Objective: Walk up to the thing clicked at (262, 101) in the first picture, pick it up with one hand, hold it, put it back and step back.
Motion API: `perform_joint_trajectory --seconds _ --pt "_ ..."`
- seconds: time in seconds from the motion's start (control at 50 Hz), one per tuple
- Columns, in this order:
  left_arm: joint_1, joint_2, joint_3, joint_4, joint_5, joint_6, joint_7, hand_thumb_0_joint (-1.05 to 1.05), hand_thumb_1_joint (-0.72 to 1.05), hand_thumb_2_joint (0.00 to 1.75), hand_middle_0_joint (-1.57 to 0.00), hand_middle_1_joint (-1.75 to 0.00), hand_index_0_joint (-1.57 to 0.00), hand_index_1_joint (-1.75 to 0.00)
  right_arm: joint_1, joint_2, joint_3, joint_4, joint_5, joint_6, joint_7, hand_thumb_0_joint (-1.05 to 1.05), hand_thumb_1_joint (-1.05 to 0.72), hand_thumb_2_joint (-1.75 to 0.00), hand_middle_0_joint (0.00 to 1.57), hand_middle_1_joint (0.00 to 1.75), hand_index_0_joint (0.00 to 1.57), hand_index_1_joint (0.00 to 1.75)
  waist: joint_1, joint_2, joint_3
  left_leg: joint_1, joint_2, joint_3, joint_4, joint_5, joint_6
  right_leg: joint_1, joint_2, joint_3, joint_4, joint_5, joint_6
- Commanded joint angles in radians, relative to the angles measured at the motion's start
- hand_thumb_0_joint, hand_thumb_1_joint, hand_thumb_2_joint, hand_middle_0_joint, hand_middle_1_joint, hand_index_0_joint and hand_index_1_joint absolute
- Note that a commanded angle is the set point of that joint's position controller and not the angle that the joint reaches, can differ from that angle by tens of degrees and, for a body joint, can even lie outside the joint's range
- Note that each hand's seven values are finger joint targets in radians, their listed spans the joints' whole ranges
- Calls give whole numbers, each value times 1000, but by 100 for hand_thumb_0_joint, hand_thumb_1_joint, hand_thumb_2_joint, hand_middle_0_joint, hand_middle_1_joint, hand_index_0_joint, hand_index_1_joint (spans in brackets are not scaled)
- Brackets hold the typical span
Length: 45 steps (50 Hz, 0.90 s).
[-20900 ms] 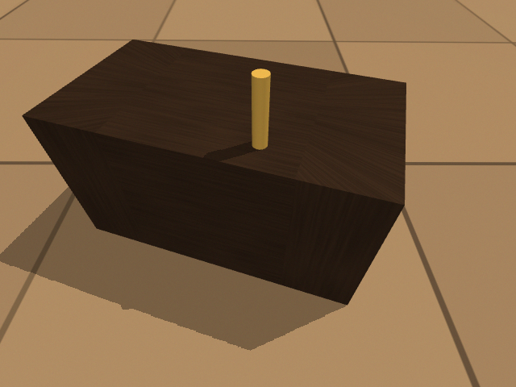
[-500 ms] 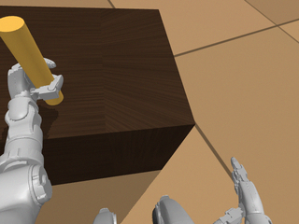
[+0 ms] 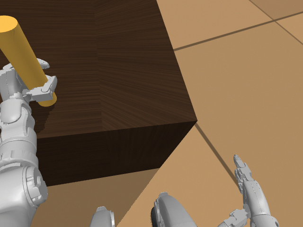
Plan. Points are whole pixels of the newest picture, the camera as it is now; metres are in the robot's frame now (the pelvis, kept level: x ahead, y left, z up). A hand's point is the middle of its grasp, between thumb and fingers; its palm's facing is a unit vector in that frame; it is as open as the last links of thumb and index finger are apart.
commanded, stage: lower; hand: left
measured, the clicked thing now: (29, 70) +0.50 +0.22 +0.09
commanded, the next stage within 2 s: loosen in 0.30 s
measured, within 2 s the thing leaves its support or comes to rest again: rests again in 0.10 s
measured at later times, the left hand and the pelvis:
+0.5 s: hand (46, 86) +0.50 +0.21 +0.04, palm faces +0.14 -0.99 -0.02, open 6.6 cm; pelvis -0.01 +0.00 -0.01, yaw +0 degrees
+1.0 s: hand (47, 86) +0.50 +0.20 +0.03, palm faces +0.14 -0.99 +0.01, open 14.0 cm; pelvis +0.00 +0.00 -0.01, yaw +0 degrees
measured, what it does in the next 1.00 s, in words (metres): stands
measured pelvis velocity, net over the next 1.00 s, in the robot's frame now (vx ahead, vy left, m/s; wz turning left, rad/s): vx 0.00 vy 0.00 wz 0.00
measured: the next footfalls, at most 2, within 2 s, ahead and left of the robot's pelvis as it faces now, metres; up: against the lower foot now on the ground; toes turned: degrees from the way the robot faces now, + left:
none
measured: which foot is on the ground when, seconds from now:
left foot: down 0.00-1.00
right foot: down 0.00-1.00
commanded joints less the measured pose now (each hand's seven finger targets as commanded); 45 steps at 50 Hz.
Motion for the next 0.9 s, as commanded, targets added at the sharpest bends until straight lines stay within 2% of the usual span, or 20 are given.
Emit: perform_joint_trajectory --seconds 0.0,0.08,0.12,0.16,0.2,0.26,0.32,0.34,0.36,0.38,0.4,0.42,0.46,0.54,0.58,0.66,0.74,0.8,0.82,0.88 --pt "-437 219 13 -228 -20 -80 6 0 38 130 -137 -146 -138 -146 10 -153 -93 -202 5 -46 -8 0 53 -5 5 5 5 5 12 204 -514 288 -20 26 -135 349 21 258 23 -25 -83 266 -58" --pt "-453 256 22 -244 -12 -92 9 0 39 129 -135 -144 -137 -144 18 -177 -116 -208 3 -42 -10 0 53 -6 5 5 5 5 11 215 -547 300 -17 20 -120 363 18 243 26 -27 -63 264 -59" --pt "-458 246 19 -246 -12 -98 8 0 39 128 -135 -143 -136 -143 39 -157 -95 -217 3 -37 -8 0 53 -6 5 5 5 5 0 200 -565 281 -22 25 -111 348 24 272 22 -20 -62 274 -53" --pt "-449 260 34 -251 -15 -103 15 0 38 128 -135 -143 -136 -143 33 -168 -108 -220 5 -38 -12 0 53 -5 5 5 5 5 9 195 -551 264 -24 24 -117 331 23 275 24 -23 -58 262 -55" --pt "-462 253 32 -258 -18 -107 15 0 39 128 -134 -143 -136 -143 32 -173 -109 -253 4 -37 -13 0 52 -6 5 5 5 5 -4 202 -557 274 -24 25 -112 323 25 255 25 -20 -61 254 -53" --pt "-419 221 15 -196 -6 -101 18 0 39 128 -133 -142 -134 -142 64 -152 -96 -207 4 -31 -11 0 53 -6 5 5 5 5 -8 189 -482 226 -29 31 -113 273 25 230 23 -18 -61 224 -52" --pt "-418 208 -1 -221 0 -103 12 0 41 127 -133 -140 -134 -140 59 -158 -98 -227 1 -32 -4 0 53 -6 5 5 5 5 -9 236 -512 277 -21 22 -98 348 15 183 27 -29 -41 251 -60" --pt "-406 184 -10 -193 1 -100 9 0 40 127 -134 -141 -135 -142 69 -146 -77 -223 -2 -29 0 0 53 -6 5 5 5 5 -7 235 -500 283 -18 15 -97 362 11 162 30 -35 -38 244 -64" --pt "-387 188 -12 -187 4 -95 6 0 39 127 -134 -141 -135 -141 62 -148 -83 -230 -1 -28 1 0 53 -5 5 5 5 5 -4 239 -510 285 -16 15 -90 387 10 164 30 -36 -33 262 -63" --pt "-386 171 -24 -179 5 -95 6 0 36 127 -134 -142 -135 -142 51 -153 -89 -252 0 -29 4 0 53 -6 5 5 5 5 -9 219 -505 275 -18 14 -90 368 12 168 31 -35 -34 251 -62" --pt "-361 184 -11 -119 10 -86 8 0 36 119 -140 -139 -141 -138 62 -167 -103 -208 -2 -21 1 0 53 -5 5 5 5 5 -10 200 -460 233 -20 16 -94 326 16 162 30 -32 -40 230 -58" --pt "-397 196 -9 -194 8 -92 10 0 28 111 -132 -131 -133 -130 50 -170 -102 -262 -2 -24 2 0 53 -4 5 5 5 5 -15 194 -501 224 -26 21 -92 305 21 192 28 -27 -43 233 -55" --pt "-410 214 0 -198 3 -87 13 0 16 95 -120 -116 -124 -114 51 -176 -115 -258 0 -22 -3 0 54 -4 5 5 5 5 -10 192 -507 221 -29 26 -103 244 23 212 25 -21 -52 195 -52" --pt "-393 182 10 -184 -33 -86 6 0 2 67 -106 -98 -109 -94 70 -170 -112 -268 7 -21 -7 0 54 -4 5 5 5 5 -9 157 -499 208 -32 31 -99 239 29 228 26 -18 -57 199 -47" --pt "-421 194 5 -217 -23 -91 7 0 -8 56 -99 -88 -103 -85 71 -161 -101 -252 3 -22 -6 0 53 -4 5 5 5 5 -4 192 -492 209 -31 28 -98 273 20 201 26 -25 -43 212 -53" --pt "-408 191 2 -223 -16 -96 13 0 -26 40 -71 -62 -73 -60 52 -145 -91 -265 6 -20 -5 0 53 -5 5 5 5 5 1 167 -496 187 -39 35 -94 237 30 232 22 -14 -51 204 -46" --pt "-448 211 5 -261 -19 -99 17 0 -34 33 -57 -49 -58 -48 60 -160 -105 -256 4 -18 -10 0 54 -5 5 5 5 5 7 202 -517 217 -37 33 -95 267 25 232 21 -16 -45 221 -50" --pt "-393 194 9 -205 -14 -94 19 0 -37 28 -48 -40 -49 -39 80 -176 -118 -243 1 -15 -7 0 53 -5 5 5 5 5 -2 206 -519 262 -23 19 -87 352 14 190 29 -29 -28 256 -59" --pt "-422 185 -9 -261 -14 -100 18 0 -38 26 -45 -36 -45 -36 58 -166 -111 -254 1 -17 -5 0 53 -5 5 5 5 5 -2 244 -539 286 -23 18 -84 382 10 186 28 -30 -23 271 -61" --pt "-404 189 -4 -256 -14 -92 19 0 -43 20 -37 -29 -37 -28 94 -162 -104 -258 0 -8 -1 0 53 -5 5 5 5 5 1 231 -566 300 -21 17 -76 438 11 217 27 -30 -20 315 -59"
